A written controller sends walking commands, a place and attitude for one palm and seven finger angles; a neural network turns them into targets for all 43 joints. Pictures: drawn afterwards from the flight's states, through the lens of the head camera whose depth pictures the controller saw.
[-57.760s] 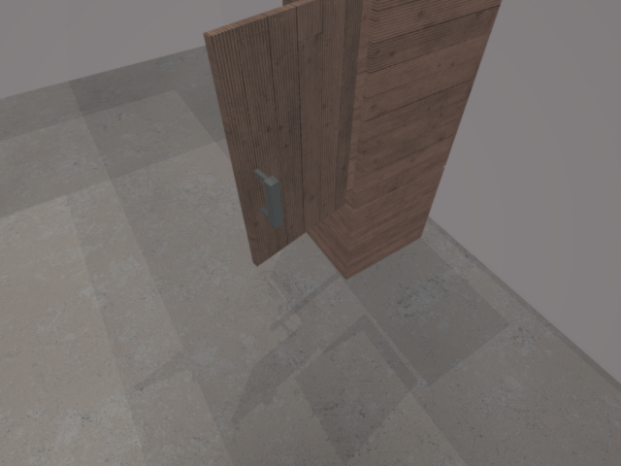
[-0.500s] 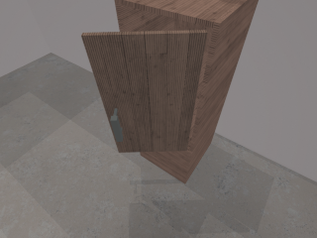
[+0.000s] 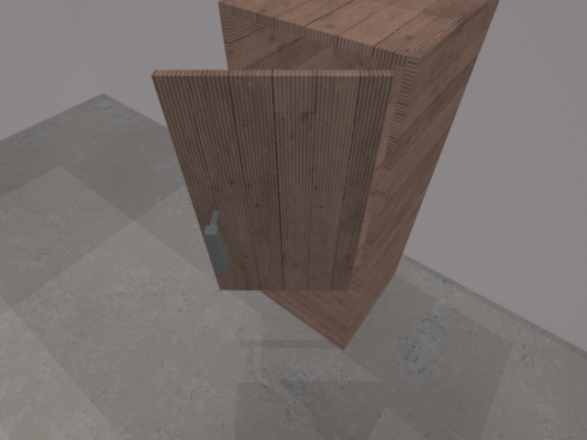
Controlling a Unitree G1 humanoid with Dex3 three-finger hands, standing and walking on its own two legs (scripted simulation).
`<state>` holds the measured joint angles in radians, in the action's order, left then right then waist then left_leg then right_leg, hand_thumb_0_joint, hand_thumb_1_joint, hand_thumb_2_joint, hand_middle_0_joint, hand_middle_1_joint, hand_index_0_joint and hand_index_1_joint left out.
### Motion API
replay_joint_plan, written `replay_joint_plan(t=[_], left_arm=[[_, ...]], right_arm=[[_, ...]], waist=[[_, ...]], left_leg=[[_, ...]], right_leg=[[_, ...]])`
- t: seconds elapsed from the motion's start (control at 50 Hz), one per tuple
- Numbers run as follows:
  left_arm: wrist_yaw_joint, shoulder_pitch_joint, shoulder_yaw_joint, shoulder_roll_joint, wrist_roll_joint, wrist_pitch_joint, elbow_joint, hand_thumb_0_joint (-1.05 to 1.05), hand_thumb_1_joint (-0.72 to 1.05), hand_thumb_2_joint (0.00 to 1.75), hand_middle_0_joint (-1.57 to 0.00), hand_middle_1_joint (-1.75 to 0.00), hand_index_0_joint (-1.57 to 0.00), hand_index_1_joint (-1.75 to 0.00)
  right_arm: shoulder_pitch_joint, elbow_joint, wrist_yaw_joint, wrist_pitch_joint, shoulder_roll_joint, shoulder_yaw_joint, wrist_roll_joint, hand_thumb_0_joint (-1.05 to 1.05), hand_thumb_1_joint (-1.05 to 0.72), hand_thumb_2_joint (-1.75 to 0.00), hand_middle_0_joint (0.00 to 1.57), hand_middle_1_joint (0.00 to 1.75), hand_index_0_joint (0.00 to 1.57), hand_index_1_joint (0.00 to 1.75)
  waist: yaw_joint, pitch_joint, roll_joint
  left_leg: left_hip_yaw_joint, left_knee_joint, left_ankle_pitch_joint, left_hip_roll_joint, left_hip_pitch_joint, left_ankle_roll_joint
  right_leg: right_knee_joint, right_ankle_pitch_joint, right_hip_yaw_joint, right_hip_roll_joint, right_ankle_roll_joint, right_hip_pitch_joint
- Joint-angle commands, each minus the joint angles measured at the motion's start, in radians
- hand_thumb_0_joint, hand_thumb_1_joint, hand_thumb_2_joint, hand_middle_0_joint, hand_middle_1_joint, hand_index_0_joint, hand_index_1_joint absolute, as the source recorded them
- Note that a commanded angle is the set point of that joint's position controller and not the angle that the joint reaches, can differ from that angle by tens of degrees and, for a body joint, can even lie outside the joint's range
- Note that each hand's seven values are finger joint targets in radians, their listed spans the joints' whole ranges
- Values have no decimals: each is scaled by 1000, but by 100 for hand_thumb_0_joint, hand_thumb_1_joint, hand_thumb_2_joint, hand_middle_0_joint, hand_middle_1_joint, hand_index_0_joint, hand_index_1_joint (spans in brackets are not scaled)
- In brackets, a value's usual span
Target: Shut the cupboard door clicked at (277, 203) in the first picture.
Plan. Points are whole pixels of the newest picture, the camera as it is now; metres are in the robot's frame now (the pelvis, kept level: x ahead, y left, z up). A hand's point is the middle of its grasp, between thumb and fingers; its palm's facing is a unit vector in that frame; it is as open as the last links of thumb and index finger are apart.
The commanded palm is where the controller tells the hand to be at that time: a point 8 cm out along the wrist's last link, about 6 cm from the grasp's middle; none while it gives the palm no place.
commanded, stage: shuffle to correct the standing spot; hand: left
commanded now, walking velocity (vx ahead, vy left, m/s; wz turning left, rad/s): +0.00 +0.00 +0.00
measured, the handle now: (218, 242) +0.50 +0.19 -0.11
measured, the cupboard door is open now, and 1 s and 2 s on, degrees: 37 37 37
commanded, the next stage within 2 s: come to a stop and stand still in 0.24 s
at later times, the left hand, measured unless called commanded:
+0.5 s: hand out of the picture +0.03 +0.15 -0.19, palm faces +0.01 -0.99 -0.16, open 7.4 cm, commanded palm none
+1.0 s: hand out of the picture +0.03 +0.20 -0.18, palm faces -0.01 -0.97 -0.23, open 7.4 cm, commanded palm none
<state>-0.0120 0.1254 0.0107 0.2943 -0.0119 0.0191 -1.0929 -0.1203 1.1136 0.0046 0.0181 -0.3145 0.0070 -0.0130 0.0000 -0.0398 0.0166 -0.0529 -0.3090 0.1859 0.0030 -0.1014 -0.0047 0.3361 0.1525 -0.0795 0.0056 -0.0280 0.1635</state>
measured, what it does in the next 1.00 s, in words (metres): stands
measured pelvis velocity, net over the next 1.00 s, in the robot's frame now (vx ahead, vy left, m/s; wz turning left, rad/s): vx -0.02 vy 0.02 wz -0.02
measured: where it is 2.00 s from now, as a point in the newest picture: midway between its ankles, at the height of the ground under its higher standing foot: outside the picture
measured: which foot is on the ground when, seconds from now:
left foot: down 0.00-1.00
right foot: down 0.00-1.00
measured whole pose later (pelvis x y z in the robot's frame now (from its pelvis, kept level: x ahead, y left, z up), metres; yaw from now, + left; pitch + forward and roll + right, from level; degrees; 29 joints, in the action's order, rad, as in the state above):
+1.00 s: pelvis -0.02 +0.02 -0.01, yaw -1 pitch -3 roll +0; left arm -0.04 0.25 0.01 0.17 -0.01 0.00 -1.04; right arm -0.26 1.02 0.02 0.00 -0.18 0.02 -0.02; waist 0.01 -0.01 0.02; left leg -0.08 -0.49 0.26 -0.01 -0.18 -0.04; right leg 0.51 0.21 -0.05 0.03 -0.01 0.25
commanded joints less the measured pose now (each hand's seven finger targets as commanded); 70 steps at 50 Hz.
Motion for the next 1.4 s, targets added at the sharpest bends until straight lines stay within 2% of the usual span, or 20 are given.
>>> replay_joint_plan(t=[0.0, 0.06, 0.12, 0.2, 0.32, 0.46, 0.54, 0.68, 0.7, 0.72, 0.74, 0.76, 0.78, 0.8, 0.84, 0.9, 1.0, 1.1, 1.22, 1.38], left_arm=[[-9, -20, -45, 206, -3, 26, 52, 0, 90, 90, -20, -30, -20, -30], [-9, -24, -45, 211, -3, 25, 51, 0, 90, 90, -20, -30, -20, -30], [-13, 48, -16, 79, 1, 5, 10, 0, 90, 90, -20, -30, -20, -30], [-7, 85, -21, 80, -4, -10, 3, 0, 90, 90, -20, -30, -20, -30], [1, 167, -33, 51, -5, -4, -3, 0, 90, 90, -20, -30, -20, -30], [-34, 255, -31, -5, 7, 13, -25, 0, 90, 90, -20, -30, -20, -30], [-47, 270, -38, -19, 5, 1, -6, 0, 90, 90, -20, -30, -20, -30], [-44, 258, -37, -56, -1, -2, 14, 0, 90, 90, -20, -30, -20, -30], [-77, 296, -42, -29, -7, 11, -13, 0, 90, 90, -20, -30, -20, -30], [-72, 286, -46, 19, -4, 26, 8, 0, 90, 90, -20, -30, -20, -30], [-63, 281, -43, 0, 0, 30, 24, 0, 90, 90, -20, -30, -20, -30], [-59, 249, -33, -16, 0, 25, 33, 0, 90, 90, -20, -30, -20, -30], [-54, 226, -25, -28, 3, 17, 47, 0, 90, 90, -20, -30, -20, -30], [-48, 206, -21, -41, 0, 14, 57, 0, 90, 90, -20, -30, -20, -30], [-40, 171, -22, -35, -1, 10, 70, 0, 90, 90, -20, -30, -20, -30], [-30, 163, -22, -19, -6, -2, 83, 0, 90, 90, -20, -30, -20, -30], [-22, 199, -28, -15, -13, -16, 101, 0, 90, 90, -20, -30, -20, -30], [-18, 226, -30, -24, -13, -15, 110, 0, 90, 90, -20, -30, -20, -30], [-18, 221, -31, -21, -9, -6, 110, 0, 90, 90, -20, -30, -20, -30], [-16, 258, -23, -49, -7, 1, 67, 0, 90, 90, -20, -30, -20, -30]], right_arm=[[8, -43, 12, 25, -182, 27, -2, 0, -90, -90, 20, 30, 20, 30], [15, -43, 13, 23, -186, 26, -1, 0, -90, -90, 20, 30, 20, 30], [-43, -10, 11, 6, -52, -7, -8, 0, -90, -90, 20, 30, 20, 30], [-81, 6, 9, -3, -51, -6, -13, 0, -90, -90, 20, 30, 20, 30], [-131, 17, 17, 9, -8, 2, -9, 0, -90, -90, 20, 30, 20, 30], [-208, 50, 55, 16, 53, 1, 7, 0, -90, -90, 20, 30, 20, 30], [-240, 41, 66, 8, 74, 19, 13, 0, -90, -90, 20, 30, 20, 30], [-241, 28, 58, 6, 100, 30, 8, 0, -90, -90, 20, 30, 20, 30], [-161, -55, 42, 7, 50, 35, 20, 0, -90, -90, 20, 30, 20, 30], [-145, -101, 32, 4, 88, 19, 19, 0, -90, -90, 20, 30, 20, 30], [-200, -86, 29, 8, 136, 18, 12, 0, -90, -90, 20, 30, 20, 30], [-226, -83, 29, 9, 132, 23, 11, 0, -90, -90, 20, 30, 20, 30], [-224, -89, 29, 5, 113, 22, 10, 0, -90, -90, 20, 30, 20, 30], [-223, -92, 28, 1, 95, 23, 8, 0, -90, -90, 20, 30, 20, 30], [-207, -100, 26, 3, 58, 24, -1, 0, -90, -90, 20, 30, 20, 30], [-173, -128, 16, 0, 39, 21, -6, 0, -90, -90, 20, 30, 20, 30], [-180, -147, 7, -7, 6, 27, -15, 0, -90, -90, 20, 30, 20, 30], [-176, -153, 7, -9, 10, 25, -14, 0, -90, -90, 20, 30, 20, 30], [-228, -124, 8, -11, 38, 22, -12, 0, -90, -90, 20, 30, 20, 30], [-225, -86, 13, 5, 41, 17, -6, 0, -90, -90, 20, 30, 20, 30]], waist=[[4, 101, -27], [3, 90, -24], [3, 82, -35], [0, 5, -46], [-6, -59, -41], [-3, 35, 8], [0, 54, -11], [-1, 83, -21], [-12, 66, 0], [3, 54, -2], [19, 122, -17], [32, 159, -31], [28, 151, -66], [30, 116, -78], [21, 3, -61], [8, -106, -5], [-4, -119, -23], [-12, -62, -26], [13, -38, -60], [-2, -28, 6]], left_leg=[[109, 44, -161, 132, 9, -16], [107, 49, -159, 133, 8, -14], [87, 45, -79, 130, 14, 2], [76, 25, 86, 119, -32, -2], [62, -38, 84, 125, -68, -20], [34, -117, -503, 127, 12, 8], [24, -130, -539, 128, 40, 3], [42, -96, -330, 131, 32, -9], [-5, -304, -333, 139, -67, 12], [-16, -301, -143, 69, -156, 17], [10, -232, 53, 55, -133, 1], [16, -175, 15, 59, -100, -2], [31, -165, -5, 74, -72, -4], [53, -145, -15, 88, -72, -12], [82, -101, -27, 109, -120, -29], [119, -16, 178, 100, -219, -36], [146, 48, 384, 95, -320, -46], [151, 39, 376, 89, -322, -50], [132, -20, 291, 66, -236, -43], [171, 31, 305, 95, -270, -46]], right_leg=[[-51, -179, 142, 148, -6, -73], [-57, -184, 141, 148, -5, -74], [-69, -48, 128, 133, 15, -57], [-52, 161, 144, 118, 3, 11], [-3, 156, 144, 109, -21, 47], [98, -617, 99, 128, -2, -86], [124, -653, 91, 133, 1, -74], [78, -397, 117, 124, -8, -48], [111, -700, 147, 169, 17, -32], [135, -922, 159, 213, -12, -109], [169, -884, 191, 235, -47, -130], [185, -757, 154, 209, -55, -122], [162, -513, 133, 179, -43, -73], [132, -301, 140, 152, -34, -16], [100, -74, 131, 109, -24, 52], [49, 208, 144, 88, -18, 117], [68, 298, 119, 65, -3, 111], [78, 281, 124, 65, -1, 81], [13, 361, 178, 92, -17, 167], [61, 227, 157, 77, -12, 101]])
